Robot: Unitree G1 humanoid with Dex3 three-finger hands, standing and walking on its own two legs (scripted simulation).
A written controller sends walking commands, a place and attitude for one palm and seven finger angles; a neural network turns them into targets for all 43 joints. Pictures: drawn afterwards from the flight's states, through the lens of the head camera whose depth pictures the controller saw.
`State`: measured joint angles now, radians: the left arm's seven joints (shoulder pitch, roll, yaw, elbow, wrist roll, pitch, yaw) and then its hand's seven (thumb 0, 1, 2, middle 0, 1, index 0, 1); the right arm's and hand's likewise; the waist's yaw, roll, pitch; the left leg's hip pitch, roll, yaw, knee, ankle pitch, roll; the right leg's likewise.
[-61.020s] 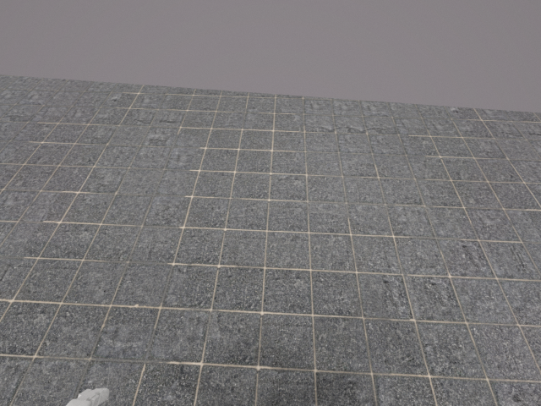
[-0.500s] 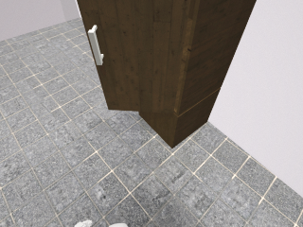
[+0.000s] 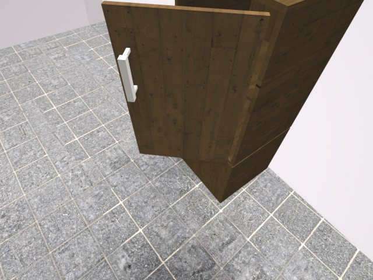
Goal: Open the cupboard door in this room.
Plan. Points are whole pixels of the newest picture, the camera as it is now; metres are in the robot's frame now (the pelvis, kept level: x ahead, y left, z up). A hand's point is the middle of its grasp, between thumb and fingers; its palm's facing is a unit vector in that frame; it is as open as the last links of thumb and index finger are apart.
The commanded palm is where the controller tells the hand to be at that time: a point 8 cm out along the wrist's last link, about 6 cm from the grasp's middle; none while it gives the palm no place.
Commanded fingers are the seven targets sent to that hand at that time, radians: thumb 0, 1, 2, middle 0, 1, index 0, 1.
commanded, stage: come to a stop and stand still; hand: left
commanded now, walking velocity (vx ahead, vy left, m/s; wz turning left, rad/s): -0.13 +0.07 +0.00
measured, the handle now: (129, 75) +0.59 +0.21 +0.09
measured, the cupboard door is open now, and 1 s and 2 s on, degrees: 47 47 47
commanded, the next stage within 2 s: look again from close up in 1.08 s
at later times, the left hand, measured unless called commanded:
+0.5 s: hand out of the picture +0.05 +0.22 -0.16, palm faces +0.00 -0.96 -0.26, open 7.4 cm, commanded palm none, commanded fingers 0.00 0.90 0.90 -0.20 -0.30 -0.20 -0.30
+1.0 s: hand out of the picture -0.01 +0.23 -0.15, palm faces -0.02 -0.96 -0.29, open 7.4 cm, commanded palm none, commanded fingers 0.00 0.90 0.90 -0.20 -0.30 -0.20 -0.30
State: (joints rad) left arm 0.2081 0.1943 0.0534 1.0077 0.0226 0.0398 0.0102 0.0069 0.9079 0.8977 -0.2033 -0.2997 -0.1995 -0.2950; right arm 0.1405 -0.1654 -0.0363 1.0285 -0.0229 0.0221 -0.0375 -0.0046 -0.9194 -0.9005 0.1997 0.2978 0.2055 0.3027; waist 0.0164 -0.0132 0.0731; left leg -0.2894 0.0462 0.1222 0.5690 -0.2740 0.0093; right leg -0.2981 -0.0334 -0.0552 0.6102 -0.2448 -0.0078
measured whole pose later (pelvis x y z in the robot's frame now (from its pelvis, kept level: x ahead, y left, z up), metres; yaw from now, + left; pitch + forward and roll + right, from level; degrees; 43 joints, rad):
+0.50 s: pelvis -0.01 +0.02 -0.01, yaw -1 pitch -1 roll +0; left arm 0.27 0.20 0.03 0.90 0.03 0.04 0.03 0.01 0.90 0.90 -0.21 -0.30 -0.20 -0.30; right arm 0.26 -0.17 -0.03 0.87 -0.03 0.01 -0.03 0.00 -0.90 -0.90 0.20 0.30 0.20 0.30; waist -0.01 0.01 0.02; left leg -0.26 -0.02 0.09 0.63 -0.36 0.05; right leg -0.31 -0.03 -0.03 0.64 -0.30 0.00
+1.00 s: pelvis -0.06 +0.01 +0.01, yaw -1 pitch -2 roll +1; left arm 0.27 0.26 0.01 1.01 0.03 0.01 0.01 0.01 0.90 0.90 -0.21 -0.30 -0.20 -0.30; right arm 0.29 -0.28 -0.04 1.03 -0.03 0.00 0.00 0.00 -0.90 -0.90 0.20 0.30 0.20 0.30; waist -0.01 0.00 -0.01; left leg -0.21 -0.02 0.08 0.45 -0.20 0.04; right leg -0.27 -0.02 -0.04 0.48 -0.17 -0.01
